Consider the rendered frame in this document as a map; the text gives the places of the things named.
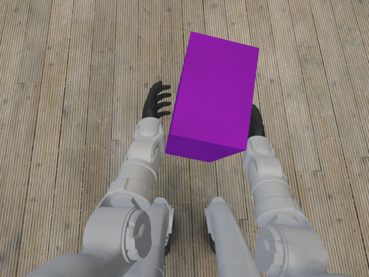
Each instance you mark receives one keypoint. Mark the left robot forearm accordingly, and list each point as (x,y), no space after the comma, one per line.
(134,184)

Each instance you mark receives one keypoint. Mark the carton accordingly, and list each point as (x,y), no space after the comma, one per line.
(212,110)

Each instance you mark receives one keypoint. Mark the robot left hand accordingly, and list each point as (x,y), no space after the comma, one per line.
(151,106)

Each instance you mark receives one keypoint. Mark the right robot foot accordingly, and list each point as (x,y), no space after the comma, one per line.
(212,242)

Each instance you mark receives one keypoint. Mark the robot right thigh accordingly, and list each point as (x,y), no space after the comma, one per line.
(233,254)

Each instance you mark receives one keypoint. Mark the right robot upper arm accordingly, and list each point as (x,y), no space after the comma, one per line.
(290,251)

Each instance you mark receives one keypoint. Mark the left robot upper arm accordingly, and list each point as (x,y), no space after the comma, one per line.
(115,238)

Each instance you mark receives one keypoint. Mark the right robot forearm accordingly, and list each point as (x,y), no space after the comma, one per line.
(270,189)

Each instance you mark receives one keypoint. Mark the robot right hand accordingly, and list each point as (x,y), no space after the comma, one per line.
(256,127)

